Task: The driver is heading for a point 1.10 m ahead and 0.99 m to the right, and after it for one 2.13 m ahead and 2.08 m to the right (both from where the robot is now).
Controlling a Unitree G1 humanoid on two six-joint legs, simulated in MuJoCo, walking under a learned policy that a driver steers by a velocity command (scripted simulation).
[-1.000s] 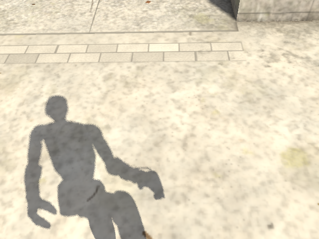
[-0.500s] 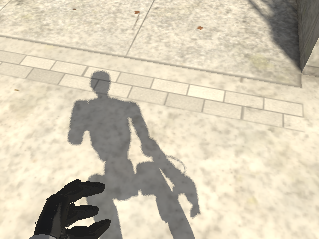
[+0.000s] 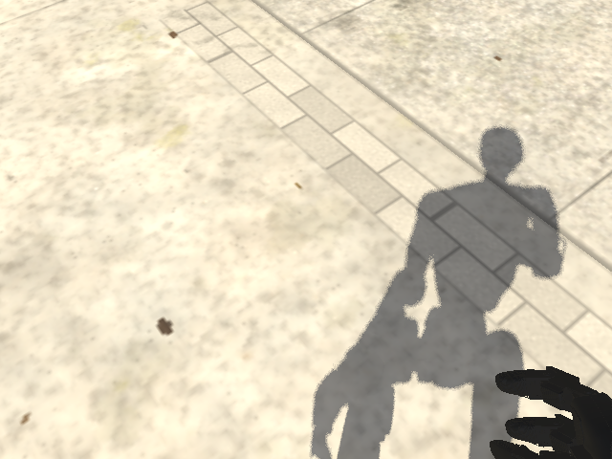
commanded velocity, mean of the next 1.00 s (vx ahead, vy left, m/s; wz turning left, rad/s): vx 0.12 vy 0.00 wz -0.75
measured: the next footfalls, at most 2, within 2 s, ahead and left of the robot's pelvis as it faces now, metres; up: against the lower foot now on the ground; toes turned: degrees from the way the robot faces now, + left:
right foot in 0.44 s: +0.31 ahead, -0.19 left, +0.00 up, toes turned -20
left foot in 0.94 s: +0.43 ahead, -0.04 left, +0.00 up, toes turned -54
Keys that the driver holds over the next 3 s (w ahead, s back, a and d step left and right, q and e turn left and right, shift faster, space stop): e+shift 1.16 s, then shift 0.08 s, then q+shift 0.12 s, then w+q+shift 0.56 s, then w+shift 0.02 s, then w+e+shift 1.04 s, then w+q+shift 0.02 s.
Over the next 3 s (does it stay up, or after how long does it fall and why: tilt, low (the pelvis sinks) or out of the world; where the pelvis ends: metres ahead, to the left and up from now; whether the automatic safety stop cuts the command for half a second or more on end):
stays up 1.23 -0.79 0.04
